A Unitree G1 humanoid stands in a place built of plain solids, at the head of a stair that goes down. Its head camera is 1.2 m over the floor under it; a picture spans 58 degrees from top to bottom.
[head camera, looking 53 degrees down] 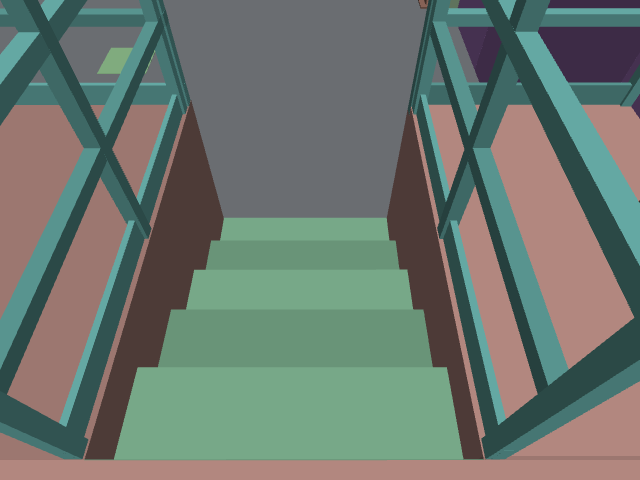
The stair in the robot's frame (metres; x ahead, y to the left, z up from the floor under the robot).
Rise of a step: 0.17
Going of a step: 0.30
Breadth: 1.02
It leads straight ahead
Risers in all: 6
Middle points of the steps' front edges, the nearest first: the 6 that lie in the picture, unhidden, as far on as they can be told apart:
0.22 0.09 0.00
0.52 0.09 -0.17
0.82 0.09 -0.34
1.12 0.09 -0.51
1.42 0.09 -0.68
1.72 0.09 -0.85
